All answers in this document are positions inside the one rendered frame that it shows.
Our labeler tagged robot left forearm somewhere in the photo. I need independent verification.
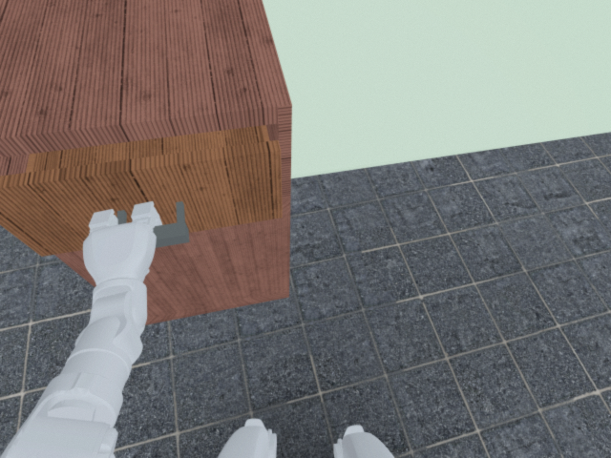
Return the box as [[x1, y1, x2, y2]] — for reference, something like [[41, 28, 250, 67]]
[[0, 278, 147, 458]]

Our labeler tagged robot left shin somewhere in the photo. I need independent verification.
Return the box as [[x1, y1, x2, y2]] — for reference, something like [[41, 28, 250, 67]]
[[244, 419, 265, 428]]

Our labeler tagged drawer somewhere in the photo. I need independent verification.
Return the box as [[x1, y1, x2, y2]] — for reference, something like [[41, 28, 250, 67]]
[[0, 125, 283, 257]]

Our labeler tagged left robot thigh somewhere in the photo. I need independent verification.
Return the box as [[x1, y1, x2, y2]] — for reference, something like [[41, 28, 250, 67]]
[[218, 426, 277, 458]]

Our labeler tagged robot left upper arm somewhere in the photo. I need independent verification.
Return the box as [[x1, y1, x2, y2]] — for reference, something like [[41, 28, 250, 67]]
[[11, 415, 118, 458]]

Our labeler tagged cabinet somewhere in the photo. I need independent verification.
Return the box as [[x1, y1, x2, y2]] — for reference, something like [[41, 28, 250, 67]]
[[0, 0, 292, 325]]

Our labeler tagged robot left hand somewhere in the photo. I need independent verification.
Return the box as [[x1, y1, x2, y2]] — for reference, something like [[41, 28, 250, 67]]
[[83, 201, 162, 285]]

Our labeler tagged handle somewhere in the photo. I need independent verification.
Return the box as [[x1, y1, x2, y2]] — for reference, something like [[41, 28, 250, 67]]
[[117, 201, 189, 248]]

